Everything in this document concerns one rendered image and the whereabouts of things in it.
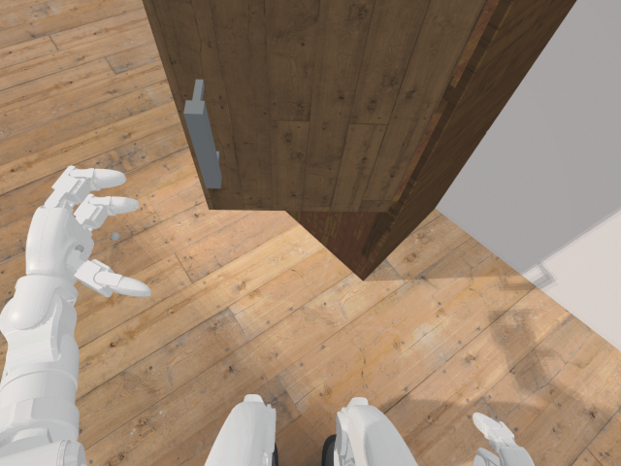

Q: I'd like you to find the left robot forearm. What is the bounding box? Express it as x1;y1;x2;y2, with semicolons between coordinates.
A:
0;274;80;457

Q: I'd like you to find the left robot thigh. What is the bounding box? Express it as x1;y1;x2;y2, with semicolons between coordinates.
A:
204;402;276;466

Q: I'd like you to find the handle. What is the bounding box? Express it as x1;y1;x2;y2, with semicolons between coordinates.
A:
183;80;222;188

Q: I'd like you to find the left robot upper arm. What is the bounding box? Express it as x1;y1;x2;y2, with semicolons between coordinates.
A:
0;440;86;466

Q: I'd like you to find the right robot thigh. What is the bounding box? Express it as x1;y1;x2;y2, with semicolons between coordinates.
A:
336;405;418;466

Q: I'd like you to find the cupboard door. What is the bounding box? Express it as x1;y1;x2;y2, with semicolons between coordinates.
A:
142;0;488;213

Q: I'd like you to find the robot left hand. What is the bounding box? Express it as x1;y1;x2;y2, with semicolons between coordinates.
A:
26;165;151;297

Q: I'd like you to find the robot thigh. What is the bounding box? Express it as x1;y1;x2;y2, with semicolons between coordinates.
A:
336;405;418;466
204;402;276;466

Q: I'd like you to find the robot right hand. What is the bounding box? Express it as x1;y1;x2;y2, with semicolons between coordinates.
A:
473;413;535;466

